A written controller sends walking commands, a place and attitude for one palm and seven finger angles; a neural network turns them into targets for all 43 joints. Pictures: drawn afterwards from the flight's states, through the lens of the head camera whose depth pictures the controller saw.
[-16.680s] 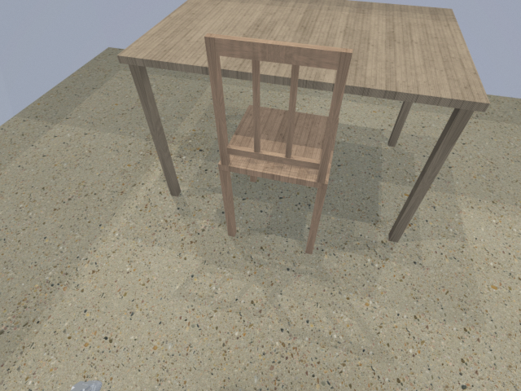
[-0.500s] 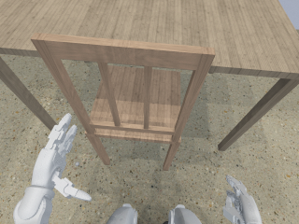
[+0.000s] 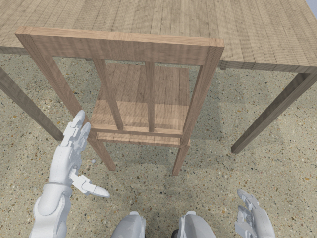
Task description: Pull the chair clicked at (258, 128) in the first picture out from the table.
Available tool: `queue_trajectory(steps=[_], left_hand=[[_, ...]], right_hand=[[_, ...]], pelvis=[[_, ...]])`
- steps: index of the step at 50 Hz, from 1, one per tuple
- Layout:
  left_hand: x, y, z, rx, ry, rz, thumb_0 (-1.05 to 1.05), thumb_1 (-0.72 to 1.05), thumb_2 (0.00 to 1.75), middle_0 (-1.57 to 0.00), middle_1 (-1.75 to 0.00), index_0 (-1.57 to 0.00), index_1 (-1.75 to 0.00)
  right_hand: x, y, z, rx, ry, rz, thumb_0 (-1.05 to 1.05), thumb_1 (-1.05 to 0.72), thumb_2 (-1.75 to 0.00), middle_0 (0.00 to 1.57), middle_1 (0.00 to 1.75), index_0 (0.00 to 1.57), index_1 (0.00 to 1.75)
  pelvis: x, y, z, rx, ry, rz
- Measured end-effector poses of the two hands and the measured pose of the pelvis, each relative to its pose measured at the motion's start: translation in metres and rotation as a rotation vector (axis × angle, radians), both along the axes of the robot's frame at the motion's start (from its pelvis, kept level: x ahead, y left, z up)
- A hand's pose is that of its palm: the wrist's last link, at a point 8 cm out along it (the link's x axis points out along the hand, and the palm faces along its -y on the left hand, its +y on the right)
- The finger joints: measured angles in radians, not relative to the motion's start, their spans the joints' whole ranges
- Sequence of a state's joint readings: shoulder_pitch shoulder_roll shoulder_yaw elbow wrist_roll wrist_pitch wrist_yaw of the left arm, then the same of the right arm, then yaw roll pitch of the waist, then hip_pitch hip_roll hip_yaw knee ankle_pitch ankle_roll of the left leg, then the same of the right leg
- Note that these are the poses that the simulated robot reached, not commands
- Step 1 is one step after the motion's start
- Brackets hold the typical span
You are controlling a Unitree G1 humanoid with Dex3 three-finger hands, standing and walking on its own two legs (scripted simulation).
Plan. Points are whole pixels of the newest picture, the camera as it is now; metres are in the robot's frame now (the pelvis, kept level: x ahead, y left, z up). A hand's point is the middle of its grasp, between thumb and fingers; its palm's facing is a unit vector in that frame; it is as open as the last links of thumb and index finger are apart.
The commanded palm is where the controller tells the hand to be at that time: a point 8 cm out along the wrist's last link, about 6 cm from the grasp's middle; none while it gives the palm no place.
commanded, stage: aim the fingers beside a spindle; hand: left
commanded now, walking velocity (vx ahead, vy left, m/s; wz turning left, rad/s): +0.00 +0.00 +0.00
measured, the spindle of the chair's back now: (111, 100) +0.46 +0.15 +0.02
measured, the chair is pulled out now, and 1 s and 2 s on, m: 0.00 0.00 0.00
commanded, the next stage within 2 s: push the fingers through the gap in 1.18 s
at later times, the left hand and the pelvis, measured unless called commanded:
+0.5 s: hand (107, 152) +0.32 +0.14 +0.00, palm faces -0.07 -1.00 -0.03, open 16.9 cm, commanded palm +0.30 +0.19 +0.00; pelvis +0.00 +0.00 -0.01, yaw +0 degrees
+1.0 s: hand (110, 153) +0.32 +0.14 +0.00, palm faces -0.06 -1.00 -0.04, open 16.9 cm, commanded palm +0.30 +0.19 +0.00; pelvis -0.01 +0.00 -0.02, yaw +0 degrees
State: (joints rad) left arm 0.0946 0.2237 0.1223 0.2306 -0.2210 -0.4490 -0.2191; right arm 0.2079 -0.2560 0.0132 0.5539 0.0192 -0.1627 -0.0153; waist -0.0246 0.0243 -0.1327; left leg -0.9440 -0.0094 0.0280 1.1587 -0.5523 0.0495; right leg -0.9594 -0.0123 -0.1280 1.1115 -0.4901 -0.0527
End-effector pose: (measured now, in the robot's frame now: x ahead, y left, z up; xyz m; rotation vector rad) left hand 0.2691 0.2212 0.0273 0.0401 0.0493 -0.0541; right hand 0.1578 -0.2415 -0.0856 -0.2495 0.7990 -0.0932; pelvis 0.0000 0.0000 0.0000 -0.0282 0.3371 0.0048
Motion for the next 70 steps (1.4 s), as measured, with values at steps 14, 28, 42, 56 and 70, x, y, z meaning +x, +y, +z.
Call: queue_trajectory(steps=[14,28,42,56,70], left_hand=[[0.013,-0.012,-0.012,-0.007,-0.008,-0.005,-0.02,-0.5,0.3,-0.07,-0.08,-0.06,-0.08],[0.034,-0.027,-0.023,-0.014,-0.019,-0.021,-0.02,-0.5,0.3,-0.06,-0.08,-0.06,-0.08],[0.031,-0.03,-0.027,0.008,-0.016,0.002,-0.02,-0.5,0.3,-0.07,-0.08,-0.06,-0.08],[0.031,-0.032,-0.03,-0.002,-0.006,-0.015,-0.02,-0.5,0.3,-0.07,-0.08,-0.06,-0.08],[0.037,-0.026,-0.029,-0.001,-0.004,-0.015,-0.02,-0.5,0.3,-0.06,-0.08,-0.06,-0.08]], right_hand=[[-0.001,-0.004,-0.01,-0.006,0.033,-0.001,0.01,-0.91,-0.9,0.2,0.3,0.2,0.3],[-0.011,-0.001,-0.025,0.005,0.087,-0.008,0.01,-0.91,-0.9,0.2,0.3,0.2,0.3],[-0.018,0.001,-0.033,0.025,0.126,-0.013,0.01,-0.91,-0.9,0.2,0.3,0.2,0.3],[-0.011,-0.005,-0.029,0.004,0.1,-0.008,0.01,-0.91,-0.9,0.2,0.3,0.2,0.3],[-0.016,-0.004,-0.03,0.003,0.118,-0.015,0.01,-0.91,-0.9,0.2,0.3,0.2,0.3]], pelvis=[[-0.001,-0.001,-0.007,0.002,0.02,0.0],[-0.004,0.002,-0.015,0.002,0.043,-0.004],[-0.006,0.001,-0.018,0.008,0.044,-0.009],[-0.008,-0.001,-0.018,0.005,0.045,-0.002],[-0.006,0.0,-0.017,0.002,0.05,-0.002]])
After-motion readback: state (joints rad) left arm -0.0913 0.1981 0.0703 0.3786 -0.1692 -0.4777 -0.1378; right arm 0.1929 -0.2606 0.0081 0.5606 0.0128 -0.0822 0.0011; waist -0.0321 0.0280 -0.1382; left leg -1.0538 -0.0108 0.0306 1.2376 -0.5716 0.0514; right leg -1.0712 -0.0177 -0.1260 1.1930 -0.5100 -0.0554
